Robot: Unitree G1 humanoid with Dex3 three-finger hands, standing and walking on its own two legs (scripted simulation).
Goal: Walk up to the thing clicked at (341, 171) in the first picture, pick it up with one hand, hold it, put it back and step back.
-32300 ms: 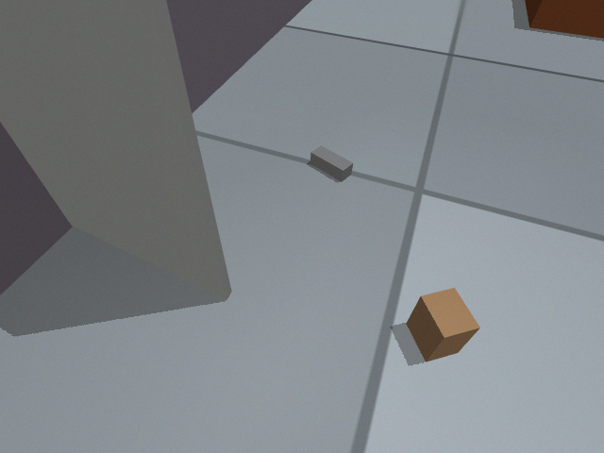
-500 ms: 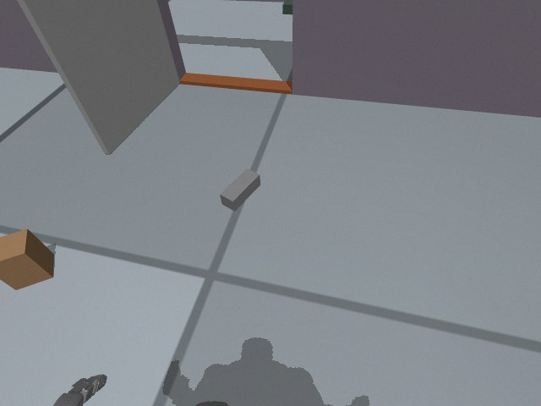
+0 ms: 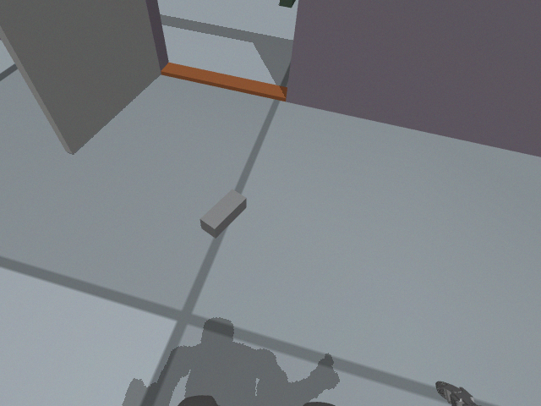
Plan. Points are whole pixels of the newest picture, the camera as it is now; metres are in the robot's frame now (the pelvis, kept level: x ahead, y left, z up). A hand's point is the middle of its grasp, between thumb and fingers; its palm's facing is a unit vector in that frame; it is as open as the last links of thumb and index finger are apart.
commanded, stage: walk up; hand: left
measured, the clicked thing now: (224, 213) +0.93 +0.19 -0.73
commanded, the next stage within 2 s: none
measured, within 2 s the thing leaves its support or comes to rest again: neither
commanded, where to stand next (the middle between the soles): +0.54 -0.03 m, yaw +0 degrees
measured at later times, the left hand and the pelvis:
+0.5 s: hand (142, 337) +0.23 +0.21 -0.11, palm faces +0.01 -0.90 -0.43, open 7.4 cm; pelvis +0.18 -0.07 +0.01, yaw +0 degrees
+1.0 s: hand (144, 262) +0.38 +0.26 -0.15, palm faces +0.00 -0.94 -0.34, open 7.4 cm; pelvis +0.34 -0.02 +0.00, yaw +2 degrees
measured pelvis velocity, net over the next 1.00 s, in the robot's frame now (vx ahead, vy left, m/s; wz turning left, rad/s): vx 0.34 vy -0.02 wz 0.04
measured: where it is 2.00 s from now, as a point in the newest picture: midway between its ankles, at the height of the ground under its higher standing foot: (267, 316)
